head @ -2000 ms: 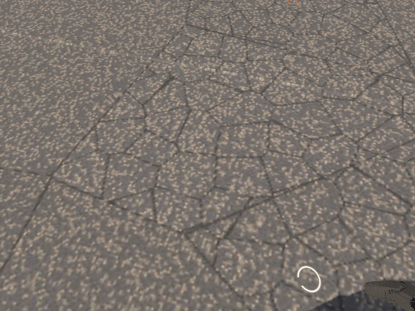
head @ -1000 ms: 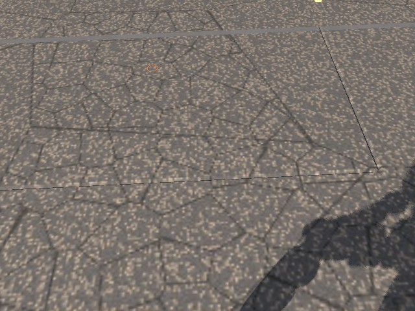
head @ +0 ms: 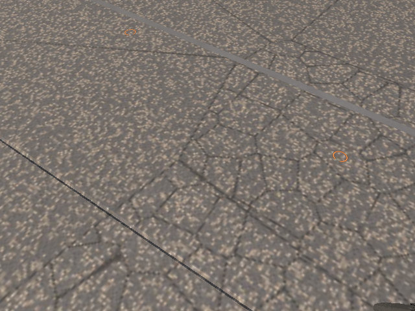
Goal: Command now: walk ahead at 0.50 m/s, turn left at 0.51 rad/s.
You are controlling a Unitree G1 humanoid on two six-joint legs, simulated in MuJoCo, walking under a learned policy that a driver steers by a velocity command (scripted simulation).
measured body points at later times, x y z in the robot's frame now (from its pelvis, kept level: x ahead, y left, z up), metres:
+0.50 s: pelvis +0.28 +0.05 +0.00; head +0.30 +0.05 +0.45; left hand +0.44 +0.31 -0.11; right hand +0.35 -0.23 -0.11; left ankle +0.20 +0.13 -0.74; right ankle +0.47 -0.12 -0.68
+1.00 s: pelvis +0.57 -0.02 +0.01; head +0.60 -0.04 +0.45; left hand +0.72 +0.24 -0.10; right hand +0.70 -0.32 -0.08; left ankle +0.80 +0.11 -0.69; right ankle +0.51 -0.09 -0.74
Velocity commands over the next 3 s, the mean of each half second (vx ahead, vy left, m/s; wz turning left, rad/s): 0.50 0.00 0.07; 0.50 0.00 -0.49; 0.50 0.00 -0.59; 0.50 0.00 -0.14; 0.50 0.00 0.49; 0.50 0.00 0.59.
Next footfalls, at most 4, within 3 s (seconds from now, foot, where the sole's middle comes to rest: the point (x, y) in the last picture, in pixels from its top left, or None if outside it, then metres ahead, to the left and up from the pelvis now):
0.12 left None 0.24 0.14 -0.78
0.66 right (266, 288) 0.55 -0.09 -0.78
1.14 left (230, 201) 0.87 0.04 -0.78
1.66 right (330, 187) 0.96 -0.34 -0.78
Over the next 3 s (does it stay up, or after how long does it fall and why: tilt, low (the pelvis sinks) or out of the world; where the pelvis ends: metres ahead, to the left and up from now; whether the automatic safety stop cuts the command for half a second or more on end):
stays up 1.55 -0.57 -0.03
